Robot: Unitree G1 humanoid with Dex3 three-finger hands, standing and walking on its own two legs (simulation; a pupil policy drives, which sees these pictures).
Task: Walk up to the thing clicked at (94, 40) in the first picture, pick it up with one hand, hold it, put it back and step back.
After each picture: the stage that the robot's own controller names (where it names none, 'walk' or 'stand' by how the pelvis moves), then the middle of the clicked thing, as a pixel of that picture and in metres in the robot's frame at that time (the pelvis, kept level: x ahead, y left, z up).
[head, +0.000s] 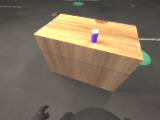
stand; (94, 36) +0.76 -0.03 +0.05
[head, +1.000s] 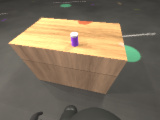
walk; (74, 39) +0.66 +0.18 +0.08
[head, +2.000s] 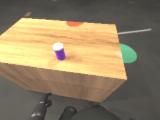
stand; (59, 52) +0.45 +0.23 +0.08
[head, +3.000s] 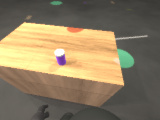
stand; (60, 57) +0.43 +0.22 +0.05
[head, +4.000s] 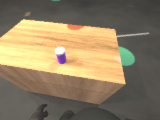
stand; (61, 55) +0.43 +0.22 +0.05
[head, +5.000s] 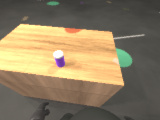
stand; (59, 59) +0.42 +0.23 +0.05
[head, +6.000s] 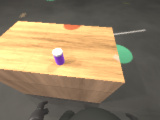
stand; (59, 57) +0.42 +0.23 +0.05
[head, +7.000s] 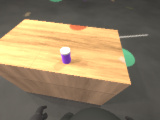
stand; (66, 55) +0.44 +0.18 +0.06
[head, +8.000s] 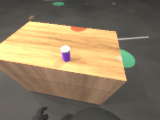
stand; (66, 54) +0.47 +0.20 +0.05
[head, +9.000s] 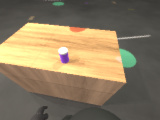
stand; (64, 55) +0.46 +0.21 +0.05
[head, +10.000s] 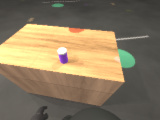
stand; (63, 55) +0.46 +0.21 +0.05
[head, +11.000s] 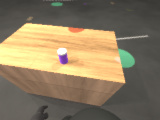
rise first; (63, 56) +0.45 +0.21 +0.05
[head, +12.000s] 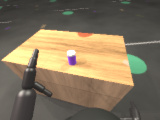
rise first; (71, 57) +0.47 +0.18 +0.05
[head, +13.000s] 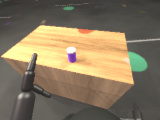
go down; (71, 55) +0.48 +0.19 +0.06
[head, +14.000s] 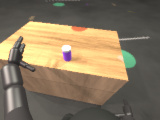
go down; (67, 53) +0.49 +0.17 +0.06
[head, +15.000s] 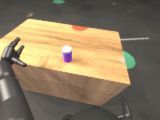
go down; (67, 54) +0.46 +0.17 +0.07
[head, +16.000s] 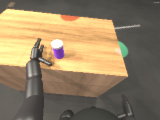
close in; (58, 49) +0.46 +0.18 +0.09
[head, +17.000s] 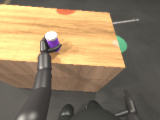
close; (53, 42) +0.50 +0.20 +0.11
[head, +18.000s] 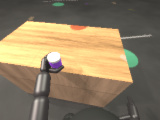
lift; (55, 62) +0.33 +0.21 +0.14
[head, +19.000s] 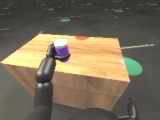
lift; (62, 51) +0.34 +0.17 +0.26
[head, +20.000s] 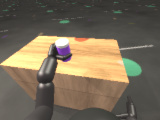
hold; (64, 50) +0.33 +0.15 +0.26
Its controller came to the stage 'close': yes
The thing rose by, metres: 0.20
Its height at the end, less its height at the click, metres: +0.16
